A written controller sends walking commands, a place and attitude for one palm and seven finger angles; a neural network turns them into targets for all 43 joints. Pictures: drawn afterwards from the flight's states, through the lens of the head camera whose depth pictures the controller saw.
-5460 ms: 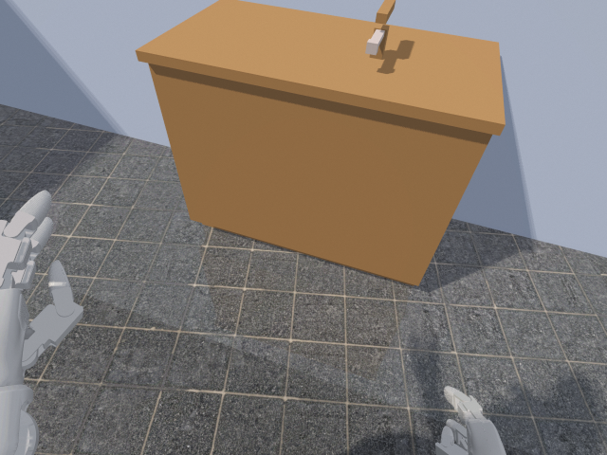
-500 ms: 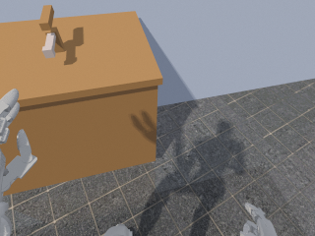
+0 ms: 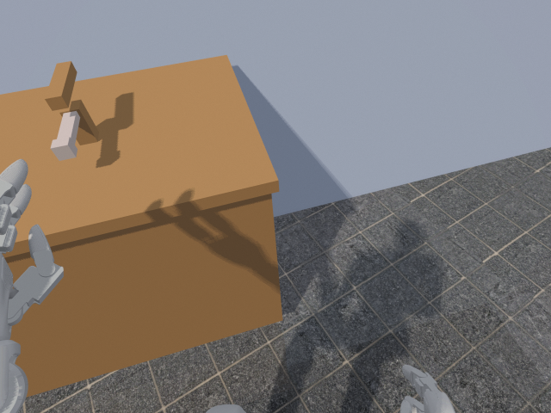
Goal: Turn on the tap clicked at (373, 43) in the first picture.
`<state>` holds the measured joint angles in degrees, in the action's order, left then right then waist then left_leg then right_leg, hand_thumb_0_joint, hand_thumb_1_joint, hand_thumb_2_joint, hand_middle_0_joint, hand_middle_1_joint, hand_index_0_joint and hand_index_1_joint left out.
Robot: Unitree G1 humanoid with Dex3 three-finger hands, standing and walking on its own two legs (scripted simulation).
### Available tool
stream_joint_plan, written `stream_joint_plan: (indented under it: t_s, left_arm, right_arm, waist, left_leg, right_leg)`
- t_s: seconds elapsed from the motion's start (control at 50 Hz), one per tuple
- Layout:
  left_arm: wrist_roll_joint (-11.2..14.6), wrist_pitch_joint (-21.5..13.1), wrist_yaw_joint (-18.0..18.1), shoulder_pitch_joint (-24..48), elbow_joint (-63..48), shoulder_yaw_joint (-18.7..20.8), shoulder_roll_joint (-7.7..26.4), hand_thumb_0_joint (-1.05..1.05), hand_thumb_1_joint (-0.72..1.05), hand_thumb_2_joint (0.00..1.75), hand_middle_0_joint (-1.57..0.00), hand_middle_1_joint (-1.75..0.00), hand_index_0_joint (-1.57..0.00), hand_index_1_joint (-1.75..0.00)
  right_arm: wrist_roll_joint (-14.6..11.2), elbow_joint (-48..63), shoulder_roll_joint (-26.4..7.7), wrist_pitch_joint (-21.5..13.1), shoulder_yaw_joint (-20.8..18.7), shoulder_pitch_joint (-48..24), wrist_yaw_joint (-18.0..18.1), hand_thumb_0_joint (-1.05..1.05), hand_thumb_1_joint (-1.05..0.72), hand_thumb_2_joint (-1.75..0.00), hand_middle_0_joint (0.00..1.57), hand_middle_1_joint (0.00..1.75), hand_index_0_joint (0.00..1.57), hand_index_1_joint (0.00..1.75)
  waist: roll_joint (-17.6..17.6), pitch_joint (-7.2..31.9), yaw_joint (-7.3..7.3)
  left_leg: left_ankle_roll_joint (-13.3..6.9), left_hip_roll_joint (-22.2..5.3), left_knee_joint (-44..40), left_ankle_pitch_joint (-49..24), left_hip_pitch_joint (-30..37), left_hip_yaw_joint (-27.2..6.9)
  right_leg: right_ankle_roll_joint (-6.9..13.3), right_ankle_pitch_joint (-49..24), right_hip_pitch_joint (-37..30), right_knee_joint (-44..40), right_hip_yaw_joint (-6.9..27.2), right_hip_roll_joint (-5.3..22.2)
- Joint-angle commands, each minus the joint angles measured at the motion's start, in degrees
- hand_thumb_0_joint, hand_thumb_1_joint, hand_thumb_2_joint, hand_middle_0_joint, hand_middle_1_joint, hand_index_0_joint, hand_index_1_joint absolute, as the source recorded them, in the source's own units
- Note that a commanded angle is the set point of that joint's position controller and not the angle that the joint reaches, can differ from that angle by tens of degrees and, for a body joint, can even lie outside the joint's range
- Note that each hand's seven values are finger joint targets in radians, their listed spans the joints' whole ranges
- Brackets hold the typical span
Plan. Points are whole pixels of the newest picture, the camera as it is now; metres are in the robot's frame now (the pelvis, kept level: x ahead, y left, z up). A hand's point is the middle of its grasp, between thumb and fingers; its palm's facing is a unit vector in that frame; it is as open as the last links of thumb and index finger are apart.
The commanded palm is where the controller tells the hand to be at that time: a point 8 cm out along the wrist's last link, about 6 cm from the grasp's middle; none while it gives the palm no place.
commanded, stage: take the last steps up to it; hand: left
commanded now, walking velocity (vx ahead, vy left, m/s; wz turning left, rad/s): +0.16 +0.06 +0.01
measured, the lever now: (64, 148) +0.49 +0.41 +0.12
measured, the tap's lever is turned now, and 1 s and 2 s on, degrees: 0 0 0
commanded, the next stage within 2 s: come to a stop and stand still in 0.04 s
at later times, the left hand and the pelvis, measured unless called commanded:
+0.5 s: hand (79, 236) +0.26 +0.24 +0.19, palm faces +0.36 -0.84 -0.42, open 7.4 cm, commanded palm +0.21 +0.28 +0.19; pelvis +0.04 +0.01 +0.01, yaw -2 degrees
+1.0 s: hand (73, 243) +0.26 +0.25 +0.18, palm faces +0.32 -0.88 -0.34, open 7.4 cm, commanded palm +0.20 +0.28 +0.19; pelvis +0.02 +0.01 +0.01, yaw -3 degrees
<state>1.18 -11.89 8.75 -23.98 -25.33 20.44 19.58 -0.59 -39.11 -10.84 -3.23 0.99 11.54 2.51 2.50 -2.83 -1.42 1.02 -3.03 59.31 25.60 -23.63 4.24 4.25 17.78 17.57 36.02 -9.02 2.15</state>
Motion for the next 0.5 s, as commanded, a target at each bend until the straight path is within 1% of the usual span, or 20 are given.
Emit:
stream_joint_plan:
  t_s: [0.0, 0.02, 0.04, 0.08, 0.1, 0.12, 0.14, 0.18, 0.2, 0.22, 0.24, 0.26, 0.28, 0.3, 0.32, 0.36, 0.38, 0.44, 0.46, 0.48]
  left_arm:
    - [-0.4, -5.3, 1.2, 1.2, -12.4, 7.2, 11.8, 0.00, 0.90, 0.90, -0.20, -0.30, -0.20, -0.30]
    - [-0.5, -5.8, 1.3, 2.4, -14.8, 7.7, 12.5, 0.00, 0.90, 0.90, -0.20, -0.30, -0.20, -0.30]
    - [-0.4, -6.0, 1.4, 0.1, -14.5, 8.3, 12.6, 0.00, 0.90, 0.90, -0.20, -0.30, -0.20, -0.30]
    - [0.1, -5.9, 1.7, -3.3, -15.4, 9.1, 12.4, 0.00, 0.90, 0.90, -0.20, -0.30, -0.20, -0.30]
    - [0.3, -5.8, 1.9, -3.6, -16.1, 9.1, 12.2, 0.00, 0.90, 0.90, -0.20, -0.30, -0.20, -0.30]
    - [0.4, -5.6, 2.0, -2.9, -17.4, 8.5, 11.9, 0.00, 0.90, 0.90, -0.20, -0.30, -0.20, -0.30]
    - [0.6, -5.4, 2.1, -3.4, -17.2, 8.5, 11.8, 0.00, 0.90, 0.90, -0.20, -0.30, -0.20, -0.30]
    - [0.7, -4.9, 2.1, -2.2, -17.9, 7.8, 11.6, 0.00, 0.90, 0.90, -0.20, -0.30, -0.20, -0.30]
    - [0.8, -5.0, 2.1, -1.2, -17.9, 7.6, 11.7, 0.00, 0.90, 0.90, -0.20, -0.30, -0.20, -0.30]
    - [0.9, -4.7, 1.8, -1.0, -17.2, 6.7, 11.3, 0.00, 0.90, 0.90, -0.20, -0.30, -0.20, -0.30]
    - [1.0, -4.7, 1.4, 0.6, -17.1, 6.3, 11.3, 0.00, 0.90, 0.90, -0.20, -0.30, -0.20, -0.30]
    - [1.2, -4.6, 1.0, -1.7, -13.1, 6.7, 10.9, 0.00, 0.90, 0.90, -0.20, -0.30, -0.20, -0.30]
    - [1.1, -4.8, 0.6, -0.6, -14.6, 6.5, 11.4, 0.00, 0.90, 0.90, -0.20, -0.30, -0.20, -0.30]
    - [0.6, -5.0, 0.5, 1.2, -16.7, 6.1, 11.6, 0.00, 0.90, 0.90, -0.20, -0.30, -0.20, -0.30]
    - [0.5, -5.2, 0.5, 2.7, -19.4, 5.6, 11.5, 0.00, 0.90, 0.90, -0.20, -0.30, -0.20, -0.30]
    - [0.7, -4.0, 0.5, -1.0, -19.6, 4.9, 10.3, 0.00, 0.90, 0.90, -0.20, -0.30, -0.20, -0.30]
    - [1.0, -3.3, 0.5, -2.4, -19.4, 5.1, 10.4, 0.00, 0.90, 0.90, -0.20, -0.30, -0.20, -0.30]
    - [1.3, -2.3, 0.4, -2.3, -18.8, 6.1, 10.8, 0.00, 0.90, 0.90, -0.20, -0.30, -0.20, -0.30]
    - [1.3, -2.1, 0.5, -2.3, -17.5, 6.6, 10.8, 0.00, 0.90, 0.90, -0.20, -0.30, -0.20, -0.30]
    - [1.4, -1.7, 0.4, -2.1, -15.9, 6.8, 10.8, 0.00, 0.90, 0.90, -0.20, -0.30, -0.20, -0.30]
  right_arm:
    - [0.5, 10.2, -5.5, -2.8, -2.4, -5.9, 0.6, 0.00, -0.90, -0.90, 0.20, 0.30, 0.20, 0.30]
    - [0.6, 10.5, -5.4, -2.6, -2.6, -6.3, 0.7, 0.00, -0.90, -0.90, 0.20, 0.30, 0.20, 0.30]
    - [0.8, 11.1, -5.3, -2.4, -2.7, -5.8, 0.8, 0.00, -0.90, -0.90, 0.20, 0.30, 0.20, 0.30]
    - [1.0, 12.5, -5.1, -2.4, -3.0, -5.3, 0.7, 0.00, -0.90, -0.90, 0.20, 0.30, 0.20, 0.30]
    - [0.9, 13.0, -5.1, -2.4, -3.1, -4.9, 0.7, 0.00, -0.90, -0.90, 0.20, 0.30, 0.20, 0.30]
    - [0.8, 13.4, -5.3, -2.4, -3.4, -4.7, 0.8, 0.00, -0.90, -0.90, 0.20, 0.30, 0.20, 0.30]
    - [0.9, 13.8, -5.2, -2.4, -3.2, -4.5, 1.0, 0.00, -0.90, -0.90, 0.20, 0.30, 0.20, 0.30]
    - [0.9, 14.1, -5.9, -2.3, -3.7, -3.1, 1.1, 0.00, -0.90, -0.90, 0.20, 0.30, 0.20, 0.30]
    - [0.7, 14.2, -6.5, -2.1, -4.0, -2.8, 1.4, 0.00, -0.90, -0.90, 0.20, 0.30, 0.20, 0.30]
    - [0.3, 14.4, -7.5, -2.0, -4.3, -3.0, 1.8, 0.00, -0.90, -0.90, 0.20, 0.30, 0.20, 0.30]
    - [-0.1, 14.8, -8.4, -2.1, -4.6, -3.0, 1.6, 0.00, -0.90, -0.90, 0.20, 0.30, 0.20, 0.30]
    - [0.4, 14.5, -7.5, -2.4, -4.2, -2.7, 1.5, 0.00, -0.90, -0.90, 0.20, 0.30, 0.20, 0.30]
    - [1.3, 14.2, -7.3, -2.8, -3.9, -2.9, 1.4, 0.00, -0.90, -0.90, 0.20, 0.30, 0.20, 0.30]
    - [1.4, 13.9, -7.2, -3.3, -3.8, -3.0, 1.1, 0.00, -0.90, -0.90, 0.20, 0.30, 0.20, 0.30]
    - [1.3, 14.0, -7.0, -3.9, -3.7, -2.9, 0.9, 0.00, -0.90, -0.90, 0.20, 0.30, 0.20, 0.30]
    - [1.0, 13.8, -7.5, -4.8, -3.8, -1.7, 0.0, 0.00, -0.90, -0.90, 0.20, 0.30, 0.20, 0.30]
    - [0.9, 14.1, -7.5, -5.0, -3.7, -1.8, -0.2, 0.00, -0.90, -0.90, 0.20, 0.30, 0.20, 0.30]
    - [0.8, 14.2, -7.5, -5.1, -3.0, -2.5, -0.1, 0.00, -0.90, -0.90, 0.20, 0.30, 0.20, 0.30]
    - [0.6, 14.0, -7.3, -5.0, -2.9, -2.6, 0.0, 0.00, -0.90, -0.90, 0.20, 0.30, 0.20, 0.30]
    - [0.5, 14.2, -7.0, -4.8, -2.5, -3.5, 0.2, 0.00, -0.90, -0.90, 0.20, 0.30, 0.20, 0.30]
  waist:
    - [-8.3, 7.0, 1.48]
    - [-8.0, 8.0, 1.68]
    - [-8.6, 8.5, 1.35]
    - [-8.3, 9.5, 0.28]
    - [-8.8, 9.7, 0.05]
    - [-8.8, 9.6, 0.23]
    - [-7.5, 9.6, 0.05]
    - [-4.9, 10.4, 1.19]
    - [-2.3, 10.3, 1.51]
    - [2.7, 9.7, 1.21]
    - [6.4, 10.1, 0.48]
    - [10.3, 9.6, 0.83]
    - [13.8, 9.3, 1.24]
    - [12.7, 9.3, 1.03]
    - [11.8, 10.1, 0.88]
    - [10.8, 12.0, 1.33]
    - [10.2, 12.2, 1.45]
    - [10.0, 10.5, 1.60]
    - [8.2, 10.6, 1.46]
    - [5.8, 9.9, 1.21]
  left_leg:
    - [0.8, -1.9, 3.7, -3.9, -11.9, -2.6]
    - [0.7, -2.1, -2.3, -4.1, -8.1, -1.7]
    - [0.5, -1.7, -7.0, -5.6, -5.7, 0.0]
    - [0.1, -0.3, -14.8, -7.7, -3.5, 2.9]
    - [-0.1, 0.1, -17.4, -8.0, -2.8, 3.6]
    - [-0.2, -0.3, -20.4, -8.1, -0.8, 2.9]
    - [-0.2, 0.6, -23.4, -10.1, 1.8, 3.6]
    - [0.1, 1.3, -32.1, -18.1, 9.5, 3.3]
    - [-0.2, -0.4, -35.3, -23.4, 13.7, 1.8]
    - [-2.3, -6.3, -36.4, -33.3, 17.3, -4.6]
    - [-4.6, -11.8, -36.4, -41.2, 19.3, -10.6]
    - [-7.4, -15.7, -38.5, -49.1, 19.9, -16.0]
    - [-8.7, -17.6, -40.8, -49.2, 18.6, -18.8]
    - [-9.0, -17.6, -39.9, -49.0, 18.9, -17.2]
    - [-8.2, -16.3, -37.9, -50.3, 20.1, -13.9]
    - [-6.7, -14.3, -36.6, -49.9, 21.4, -9.6]
    - [-6.3, -14.2, -36.8, -47.8, 20.3, -8.8]
    - [-4.9, -13.4, -36.9, -36.2, 13.1, -6.8]
    - [-4.1, -12.3, -36.1, -31.7, 11.4, -5.8]
    - [-3.0, -10.7, -35.4, -24.0, 7.9, -4.3]
  right_leg:
    - [4.9, -31.2, -14.4, -15.9, 15.9, 16.6]
    - [4.4, -32.6, -13.0, -15.3, 13.4, 16.2]
    - [4.2, -32.4, -12.7, -15.3, 11.6, 15.3]
    - [4.4, -31.3, -14.2, -15.3, 11.8, 14.3]
    - [4.5, -30.4, -15.2, -15.1, 12.0, 14.4]
    - [4.6, -28.7, -14.6, -14.5, 12.1, 15.2]
    - [3.9, -28.1, -13.6, -13.8, 11.8, 13.9]
    - [1.3, -27.2, -12.1, -10.0, 9.9, 11.5]
    - [-0.6, -24.8, -10.3, -7.5, 9.0, 9.7]
    - [-3.1, -16.6, -5.5, -3.5, 7.7, 5.9]
    - [-4.6, -2.5, -1.7, -0.4, 6.1, 2.0]
    - [-5.2, 9.6, 2.7, 4.4, 6.0, -0.4]
    - [-5.2, 13.8, 3.5, 8.6, 7.1, -0.5]
    - [-4.9, 12.5, 3.2, 8.3, 8.2, -0.1]
    - [-4.7, 10.0, 2.8, 6.3, 8.0, -0.3]
    - [-4.8, 6.5, 0.6, 1.0, 6.4, -1.4]
    - [-5.0, 5.3, -1.0, -1.2, 5.8, -1.7]
    - [-5.3, 0.1, -7.1, -7.9, 5.2, -1.6]
    - [-5.3, -2.8, -9.3, -10.3, 5.3, -1.4]
    - [-5.2, -6.7, -11.3, -11.5, 6.5, -0.5]
